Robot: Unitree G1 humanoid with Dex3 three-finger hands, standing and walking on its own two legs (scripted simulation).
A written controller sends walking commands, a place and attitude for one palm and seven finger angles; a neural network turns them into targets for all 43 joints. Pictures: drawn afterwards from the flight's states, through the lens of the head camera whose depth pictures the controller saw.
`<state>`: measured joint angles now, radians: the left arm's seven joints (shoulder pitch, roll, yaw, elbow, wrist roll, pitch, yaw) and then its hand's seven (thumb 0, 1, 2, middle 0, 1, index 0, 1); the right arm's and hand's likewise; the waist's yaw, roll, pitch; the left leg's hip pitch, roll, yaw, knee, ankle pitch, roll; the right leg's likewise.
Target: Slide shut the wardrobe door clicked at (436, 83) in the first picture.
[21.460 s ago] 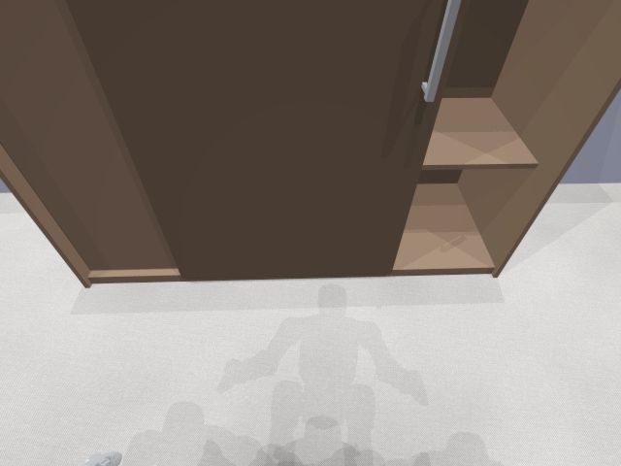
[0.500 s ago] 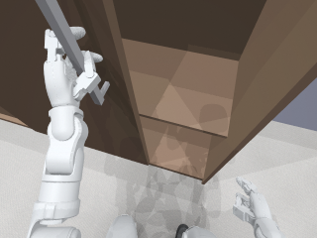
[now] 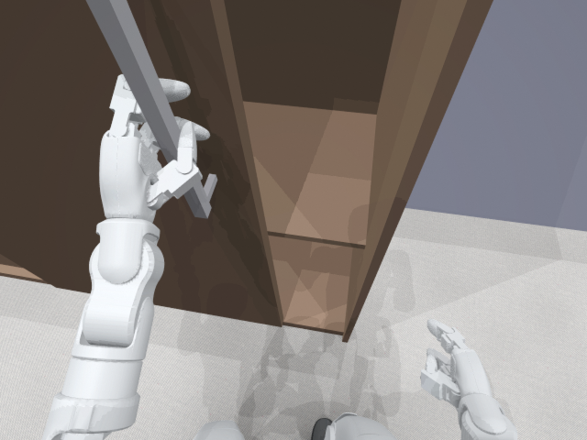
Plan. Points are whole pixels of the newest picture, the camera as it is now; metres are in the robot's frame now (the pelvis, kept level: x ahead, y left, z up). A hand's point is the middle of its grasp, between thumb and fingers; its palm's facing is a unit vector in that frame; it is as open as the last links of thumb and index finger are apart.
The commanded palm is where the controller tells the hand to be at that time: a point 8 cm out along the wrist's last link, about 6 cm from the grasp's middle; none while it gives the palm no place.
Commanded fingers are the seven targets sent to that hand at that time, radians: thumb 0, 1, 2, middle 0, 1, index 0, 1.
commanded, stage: step sideways, sliding the door along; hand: left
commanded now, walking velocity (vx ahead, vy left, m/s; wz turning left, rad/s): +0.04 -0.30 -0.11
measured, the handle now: (173, 115) +0.40 +0.17 +0.21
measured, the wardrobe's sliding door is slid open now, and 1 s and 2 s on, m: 0.20 0.00 0.00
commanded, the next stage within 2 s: stop walking and hold the door there in 1.24 s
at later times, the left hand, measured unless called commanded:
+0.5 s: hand (289, 175) +0.34 +0.04 +0.19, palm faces +0.16 -0.98 -0.14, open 6.0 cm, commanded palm +0.32 +0.06 +0.19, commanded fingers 0.00 0.90 0.90 -0.45 -1.40 -0.45 -1.40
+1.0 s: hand (402, 179) +0.35 -0.07 +0.19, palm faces +0.39 -0.92 -0.02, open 6.4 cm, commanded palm +0.30 -0.10 +0.20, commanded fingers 0.00 0.90 0.90 -0.45 -1.40 -0.45 -1.40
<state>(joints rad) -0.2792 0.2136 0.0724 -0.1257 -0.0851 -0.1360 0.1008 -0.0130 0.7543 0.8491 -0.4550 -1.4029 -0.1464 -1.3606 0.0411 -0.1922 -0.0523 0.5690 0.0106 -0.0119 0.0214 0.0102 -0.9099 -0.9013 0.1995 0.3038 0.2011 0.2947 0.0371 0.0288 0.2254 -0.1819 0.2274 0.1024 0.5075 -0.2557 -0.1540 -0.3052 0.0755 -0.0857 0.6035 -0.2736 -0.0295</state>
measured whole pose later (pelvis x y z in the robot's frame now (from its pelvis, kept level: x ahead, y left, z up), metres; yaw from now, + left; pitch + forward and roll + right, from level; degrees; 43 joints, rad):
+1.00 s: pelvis -0.05 -0.30 -0.01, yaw -1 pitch -5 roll -2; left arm -0.59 0.28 0.21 0.21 -0.12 -0.04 0.17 0.01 0.78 0.86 -0.44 -1.40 -0.15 -1.34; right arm 0.13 -0.18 -0.02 0.60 0.07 0.00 0.05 0.01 -0.91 -0.90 0.20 0.30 0.20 0.29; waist 0.14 0.05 0.24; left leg -0.20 0.27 -0.07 0.63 -0.34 -0.13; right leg -0.30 -0.02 -0.08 0.66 -0.28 0.02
